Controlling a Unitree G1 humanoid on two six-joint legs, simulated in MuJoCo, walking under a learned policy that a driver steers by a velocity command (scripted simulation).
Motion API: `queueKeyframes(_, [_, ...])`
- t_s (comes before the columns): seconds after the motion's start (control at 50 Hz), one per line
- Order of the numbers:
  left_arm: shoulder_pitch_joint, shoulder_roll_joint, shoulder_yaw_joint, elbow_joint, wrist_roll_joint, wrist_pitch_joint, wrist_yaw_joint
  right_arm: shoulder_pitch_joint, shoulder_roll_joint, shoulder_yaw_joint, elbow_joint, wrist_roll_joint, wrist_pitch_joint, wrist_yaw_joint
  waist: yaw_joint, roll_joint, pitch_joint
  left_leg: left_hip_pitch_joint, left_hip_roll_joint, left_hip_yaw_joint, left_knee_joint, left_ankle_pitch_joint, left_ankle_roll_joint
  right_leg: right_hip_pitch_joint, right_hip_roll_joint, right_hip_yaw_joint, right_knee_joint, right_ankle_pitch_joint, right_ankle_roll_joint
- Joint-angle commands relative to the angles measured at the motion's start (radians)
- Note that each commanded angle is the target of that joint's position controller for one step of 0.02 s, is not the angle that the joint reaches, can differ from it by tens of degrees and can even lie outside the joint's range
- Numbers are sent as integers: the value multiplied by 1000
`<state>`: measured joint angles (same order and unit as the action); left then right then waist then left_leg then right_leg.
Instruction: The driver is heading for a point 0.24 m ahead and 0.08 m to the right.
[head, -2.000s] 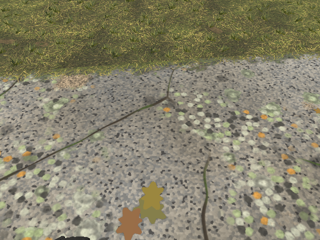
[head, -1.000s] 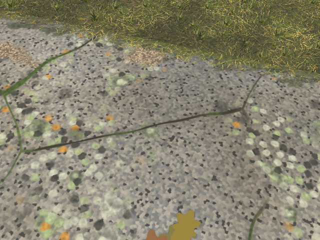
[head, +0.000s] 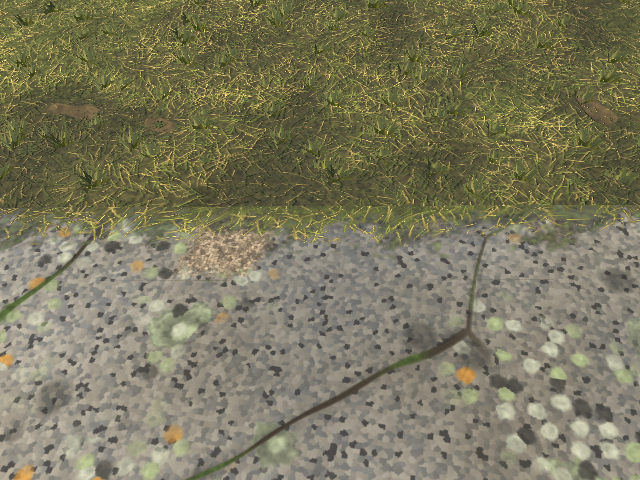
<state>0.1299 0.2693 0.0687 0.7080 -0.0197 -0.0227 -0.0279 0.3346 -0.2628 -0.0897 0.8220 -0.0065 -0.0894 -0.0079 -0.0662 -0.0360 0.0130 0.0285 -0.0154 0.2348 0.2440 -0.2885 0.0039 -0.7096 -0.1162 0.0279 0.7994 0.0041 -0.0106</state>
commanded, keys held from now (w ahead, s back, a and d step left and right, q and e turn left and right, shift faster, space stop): w+e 0.02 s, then no key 0.98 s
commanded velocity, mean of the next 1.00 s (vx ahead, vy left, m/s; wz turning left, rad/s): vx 0.13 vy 0.00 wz -0.14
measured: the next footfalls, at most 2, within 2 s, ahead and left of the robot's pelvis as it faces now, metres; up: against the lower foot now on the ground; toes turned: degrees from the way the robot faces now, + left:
right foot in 0.12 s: +0.25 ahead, -0.13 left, +0.00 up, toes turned -7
left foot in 0.54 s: +0.29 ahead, +0.10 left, +0.00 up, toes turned -6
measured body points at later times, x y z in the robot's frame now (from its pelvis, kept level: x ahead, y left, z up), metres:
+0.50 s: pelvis +0.18 -0.04 +0.00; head +0.21 -0.05 +0.45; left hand +0.36 +0.19 -0.11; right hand +0.28 -0.32 -0.12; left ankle +0.26 +0.12 -0.72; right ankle +0.21 -0.13 -0.74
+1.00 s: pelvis +0.24 -0.02 +0.00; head +0.25 -0.02 +0.45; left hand +0.36 +0.23 -0.14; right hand +0.31 -0.28 -0.14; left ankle +0.25 +0.11 -0.74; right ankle +0.21 -0.13 -0.74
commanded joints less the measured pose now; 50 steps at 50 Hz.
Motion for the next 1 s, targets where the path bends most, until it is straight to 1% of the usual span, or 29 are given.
queueKeyframes(0.02, [-115, 36, -1, -105, -2, -12, -20, -36, -178, -45, -57, 20, -1, -7, 1, 61, 99, -18, 311, -69, -84, 355, 143, -10, -2, -35, -104, -21, -33])
queueKeyframes(0.04, [-125, 40, 1, -118, 2, -13, -24, -37, -186, -46, -51, 24, 8, -7, 5, 64, 105, 0, 312, -56, -39, 481, 135, 14, 19, -55, -137, -65, -48])
queueKeyframes(0.08, [-61, 76, 23, -125, 17, -13, -26, -43, -218, -52, -48, 38, 24, -12, 57, 112, 28, 32, 302, -42, 132, 908, 112, 168, 106, -118, -165, -156, -83])
queueKeyframes(0.1, [68, 115, 46, -94, 18, -15, -24, -58, -219, -50, -49, 46, 30, -12, 132, 107, -48, 13, 269, -25, 301, 988, 87, 339, 158, -134, -233, -100, -110])
queueKeyframes(0.12, [198, 174, 74, -62, 21, -12, -10, -50, -197, -37, -48, 47, 27, -12, 199, 81, -128, -107, 220, -2, 509, 886, 42, 585, 172, -109, -295, 90, -140])
queueKeyframes(0.14, [270, 268, 86, -48, 28, -6, 17, -27, -85, 0, -84, -12, 19, -7, 168, -152, -245, -404, 125, -8, 868, 78, -20, 899, -65, 186, -217, 569, -209])
queueKeyframes(0.16, [212, 291, 69, -94, 44, -19, 10, 94, -66, 27, -84, -1, 3, 6, 98, -242, -479, -625, -14, -209, 1181, -433, -65, 1107, -327, 656, -304, 648, -448])
queueKeyframes(0.18, [223, 206, 49, -94, 39, -16, 0, 17, -172, -1, -52, 33, 1, 11, 170, -33, -502, -619, 38, -334, 1200, -364, -59, 1043, -276, 528, -342, 647, -399])
queueKeyframes(0.2, [171, 169, 37, -77, 27, -19, -3, -51, -155, 4, -76, 50, 4, 10, 147, -46, -348, -686, 79, -306, 1142, -306, -47, 938, -227, 367, -342, 606, -352])
queueKeyframes(0.22, [114, 135, 27, -70, 12, -22, -2, -86, -134, 10, -68, 31, 9, -3, 116, 29, -235, -691, 116, -291, 1057, -243, -47, 793, -170, 289, -369, 520, -299])
queueKeyframes(0.24, [68, 110, 19, -69, 12, -23, 2, -102, -140, 5, -67, 17, 22, -14, 88, 15, -179, -645, 135, -290, 1001, -194, -50, 670, -143, 242, -405, 477, -280])
queueKeyframes(0.26, [37, 109, 16, -72, 25, -23, 4, -76, -140, 2, -56, 18, 40, -18, 55, -5, -161, -554, 138, -289, 979, -156, -51, 560, -120, 196, -444, 469, -269])
queueKeyframes(0.28, [17, 109, 16, -70, 37, -29, 3, -46, -125, 3, -45, 15, 55, -23, 33, -11, -165, -498, 131, -284, 951, -125, -58, 498, -113, 168, -466, 484, -271])
queueKeyframes(0.3, [2, 107, 15, -64, 41, -36, 5, -25, -108, 6, -37, 13, 66, -28, 17, -13, -168, -466, 129, -282, 907, -103, -65, 465, -106, 136, -479, 503, -274])
queueKeyframes(0.36, [-26, 98, 11, -37, 42, -36, 19, -58, -79, 16, -35, 2, 77, -37, 13, -36, -160, -431, 128, -283, 708, -20, -76, 438, -77, 71, -495, 451, -255])
queueKeyframes(0.4, [-26, 98, 9, -21, 43, -25, 28, -101, -75, 21, -34, 3, 82, -35, 32, -55, -154, -398, 126, -281, 593, 45, -77, 435, -66, 61, -511, 307, -240])
queueKeyframes(0.46, [-14, 91, 3, 9, 46, -11, 30, -149, -95, 17, -33, 8, 90, -31, 58, -67, -119, -354, 113, -276, 470, 69, -71, 426, -72, 96, -528, 44, -228])
queueKeyframes(0.5, [-21, 74, -7, 26, 38, -4, 28, -150, -91, 17, -27, 2, 88, -27, 47, -64, -95, -295, 96, -260, 349, 85, -52, 415, -61, 112, -500, -98, -201])
queueKeyframes(0.52, [-21, 56, -14, 34, 31, -2, 27, -137, -85, 19, -19, -8, 84, -24, 31, -50, -86, -234, 86, -249, 246, 155, -37, 400, -35, 106, -475, -174, -165])
queueKeyframes(0.54, [15, 32, -23, 50, 35, -4, 26, -137, -105, 18, -18, -21, 79, -22, 38, -16, -76, -183, 119, -292, 191, 270, -20, 383, 2, 99, -442, -229, -115])
queueKeyframes(0.56, [56, 25, -25, 57, 50, -6, 26, -146, -158, 11, -29, -22, 75, -25, 82, 73, -67, -168, 191, -364, 179, 410, 9, 368, 69, 58, -371, -303, -68])
queueKeyframes(0.58, [122, 7, -24, 67, 47, -6, 27, -195, -178, 5, -14, -11, 77, -25, 151, 219, -67, -239, 202, -374, 181, 261, 57, 403, 125, 1, -381, -331, -37])
queueKeyframes(0.6, [62, 37, -23, 69, 49, 1, 32, -215, -113, 14, -17, -3, 77, -16, 108, 199, -49, -322, 165, -362, 150, 96, 50, 477, 123, -10, -368, -280, -20])
queueKeyframes(0.62, [21, 61, -14, 66, 40, 9, 36, -214, -86, 22, -10, -8, 72, -12, 90, 167, -34, -344, 141, -342, 145, 57, 26, 491, 116, -7, -358, -248, -25])
queueKeyframes(0.64, [11, 57, -13, 71, 35, 17, 41, -214, -88, 24, -2, -11, 67, -11, 86, 148, -32, -336, 124, -325, 155, 94, 8, 496, 105, 2, -355, -217, -34])
queueKeyframes(0.68, [17, 56, -12, 83, 37, 26, 44, -192, -89, 25, 21, -5, 55, -11, 77, 122, -44, -288, 111, -307, 183, 179, -1, 495, 94, 16, -362, -155, -39])
queueKeyframes(0.76, [12, 49, -9, 117, 28, 20, 44, -178, -88, 27, 59, 2, 58, -20, 62, 75, -67, -225, 100, -292, 216, 292, 8, 511, 88, 14, -355, -59, -34])
queueKeyframes(0.86, [17, 51, -5, 166, 24, 25, 50, -196, -85, 28, 95, 4, 68, -23, 61, 44, -60, -204, 88, -281, 218, 318, 15, 531, 86, 11, -357, -17, -26])
queueKeyframes(1.0, [22, 61, -5, 229, 23, 28, 59, -215, -81, 29, 146, 4, 79, -25, 64, 36, -38, -196, 73, -269, 201, 297, 14, 544, 82, 7, -370, -21, -20])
